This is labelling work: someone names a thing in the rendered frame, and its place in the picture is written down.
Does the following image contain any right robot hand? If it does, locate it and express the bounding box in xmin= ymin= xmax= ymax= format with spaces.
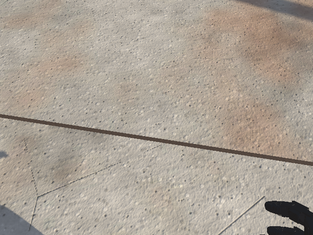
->
xmin=260 ymin=201 xmax=313 ymax=235

